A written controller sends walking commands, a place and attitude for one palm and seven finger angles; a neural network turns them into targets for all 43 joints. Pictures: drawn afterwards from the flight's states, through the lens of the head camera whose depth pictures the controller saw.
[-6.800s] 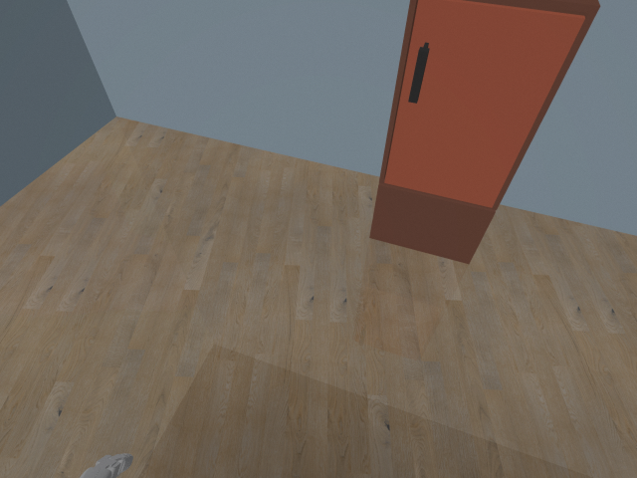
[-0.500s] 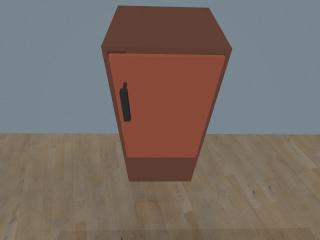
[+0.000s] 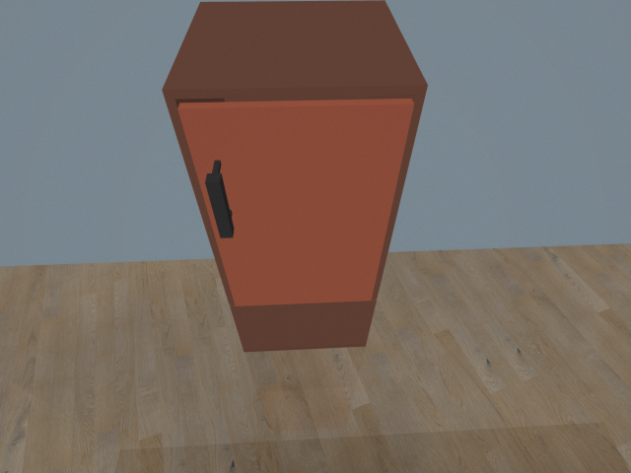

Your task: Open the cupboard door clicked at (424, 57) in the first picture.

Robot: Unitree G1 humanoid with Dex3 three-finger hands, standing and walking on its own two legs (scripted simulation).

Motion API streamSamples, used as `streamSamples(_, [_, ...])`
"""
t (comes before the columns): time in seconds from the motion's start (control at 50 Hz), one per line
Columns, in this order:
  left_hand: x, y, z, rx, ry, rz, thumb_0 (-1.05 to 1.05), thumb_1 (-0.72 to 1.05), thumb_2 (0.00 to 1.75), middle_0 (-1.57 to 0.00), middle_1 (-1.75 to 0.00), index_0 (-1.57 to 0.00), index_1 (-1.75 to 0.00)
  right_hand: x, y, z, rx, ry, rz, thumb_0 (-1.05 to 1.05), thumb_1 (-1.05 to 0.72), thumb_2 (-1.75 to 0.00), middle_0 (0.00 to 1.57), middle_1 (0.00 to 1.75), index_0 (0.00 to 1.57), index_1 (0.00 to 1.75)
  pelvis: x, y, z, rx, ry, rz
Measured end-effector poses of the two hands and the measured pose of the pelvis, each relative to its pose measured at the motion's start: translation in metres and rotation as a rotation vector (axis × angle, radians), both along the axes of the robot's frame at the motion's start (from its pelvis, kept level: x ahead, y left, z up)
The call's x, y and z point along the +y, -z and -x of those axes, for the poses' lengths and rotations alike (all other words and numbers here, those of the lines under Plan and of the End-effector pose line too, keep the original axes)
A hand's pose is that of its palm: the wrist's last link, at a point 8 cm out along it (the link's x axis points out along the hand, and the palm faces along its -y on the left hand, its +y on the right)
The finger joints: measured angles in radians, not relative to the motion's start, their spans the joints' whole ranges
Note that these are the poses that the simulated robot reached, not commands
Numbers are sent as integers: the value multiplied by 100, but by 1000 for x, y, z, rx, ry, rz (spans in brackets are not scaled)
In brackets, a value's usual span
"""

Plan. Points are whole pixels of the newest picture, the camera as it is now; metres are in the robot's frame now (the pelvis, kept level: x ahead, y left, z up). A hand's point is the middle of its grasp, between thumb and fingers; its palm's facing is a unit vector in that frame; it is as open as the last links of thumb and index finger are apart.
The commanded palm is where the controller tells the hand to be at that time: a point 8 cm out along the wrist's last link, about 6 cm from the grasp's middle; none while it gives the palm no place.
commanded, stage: look again from close up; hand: left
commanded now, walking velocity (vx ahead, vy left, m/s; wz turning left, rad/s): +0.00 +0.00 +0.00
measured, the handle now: (222, 199) +0.56 +0.20 -0.01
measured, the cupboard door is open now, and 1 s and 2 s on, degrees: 0 0 0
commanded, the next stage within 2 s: raise the hand with hooked fingers in 0.34 s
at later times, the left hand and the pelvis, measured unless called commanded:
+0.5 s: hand out of the picture +0.02 +0.16 -0.16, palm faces +0.14 -0.97 -0.21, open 7.2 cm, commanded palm +0.09 +0.20 -0.07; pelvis -0.01 -0.02 +0.00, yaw +0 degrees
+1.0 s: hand out of the picture +0.14 +0.19 -0.06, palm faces +0.25 -0.96 -0.09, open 9.4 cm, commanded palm +0.14 +0.23 -0.04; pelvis -0.03 -0.04 -0.10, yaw +4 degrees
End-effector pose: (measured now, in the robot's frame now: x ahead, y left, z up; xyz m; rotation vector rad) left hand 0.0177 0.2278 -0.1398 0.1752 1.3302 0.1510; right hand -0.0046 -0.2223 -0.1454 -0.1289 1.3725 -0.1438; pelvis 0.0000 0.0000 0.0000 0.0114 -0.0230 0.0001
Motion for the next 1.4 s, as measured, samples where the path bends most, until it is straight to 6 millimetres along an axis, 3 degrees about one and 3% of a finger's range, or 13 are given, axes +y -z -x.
streamSamples(0.46, [-35, 6, 30, 47, -43, 37, 1, 92, 90, -20, -30, -20, -30, -24, -5, -8, -5, -18, 16, 0, -91, -90, 20, 30, 20, 30, -24, -2, 4, 4, -10, 14])
streamSamples(0.5, [-23, -11, 10, -81, -122, 1, 3, 95, 89, -20, -30, -20, -31, -28, -10, -16, -95, -20, 42, 1, -91, -90, 20, 30, 20, 30, -23, -1, 6, -5, -7, 10])
streamSamples(0.58, [-1, -83, -68, -594, -154, -105, 4, 93, 88, -20, -32, -20, -32, -37, -19, -54, -364, -20, 75, 1, -91, -90, 20, 30, 20, 30, -21, 4, 9, 7, -35, 4])
streamSamples(0.64, [-8, -133, -125, -949, -83, -94, 4, 88, 86, -20, -35, -20, -35, -42, -28, -93, -560, -56, 87, 1, -91, -90, 20, 30, 20, 30, -21, 12, 15, 45, -54, 3])
streamSamples(0.7, [-26, -152, -159, -1236, -6, 14, 2, 82, 84, -20, -38, -20, -38, -47, -39, -128, -721, -108, 95, 1, -91, -90, 20, 30, 20, 30, -24, 27, 21, 114, -49, -6])
streamSamples(0.78, [-42, -124, -158, -1374, 91, 161, 1, 72, 81, -21, -43, -21, -43, -53, -47, -167, -839, -192, 115, 1, -90, -90, 20, 30, 20, 30, -32, 53, 26, 181, -38, -10])
streamSamples(0.88, [-24, -60, -113, -1167, 8, 144, 1, 60, 76, -22, -50, -23, -51, -54, -40, -204, -871, -265, 138, 1, -90, -90, 20, 30, 20, 30, -38, 80, 27, 231, -50, 1])
streamSamples(0.96, [3, -67, -85, -1177, -40, -2, 2, 50, 72, -23, -56, -23, -57, -41, -20, -219, -848, -315, 122, 1, -90, -90, 20, 30, 20, 30, -41, 93, 26, 262, -68, 29])
streamSamples(1.02, [14, -94, -91, -1329, 8, -70, 2, 43, 69, -23, -61, -23, -61, -28, 3, -218, -810, -341, 88, 1, -90, -90, 20, 30, 20, 30, -41, 102, 27, 281, -83, 54])
streamSamples(1.08, [12, -111, -117, -1441, 116, -27, 2, 36, 66, -23, -65, -23, -66, -17, 26, -208, -768, -331, 44, 1, -90, -90, 20, 30, 20, 30, -39, 109, 31, 296, -88, 68])
streamSamples(1.2, [6, -89, -162, -1216, 191, 189, 1, 22, 60, -24, -74, -25, -75, -13, 39, -169, -678, -192, 6, 1, -90, -90, 20, 30, 21, 30, -33, 102, 32, 303, -69, 54])
streamSamples(1.26, [14, -93, -160, -1150, 119, 165, 1, 15, 57, -25, -79, -25, -79, -20, 30, -150, -648, -134, 29, 1, -90, -90, 20, 30, 21, 30, -30, 92, 28, 296, -55, 42])
streamSamples(1.4, [43, -127, -144, -1326, 42, -45, 1, -1, 50, -26, -89, -26, -89, -40, 16, -135, -605, -172, 106, 1, -90, -90, 20, 30, 21, 30, -26, 84, 23, 291, -67, 45])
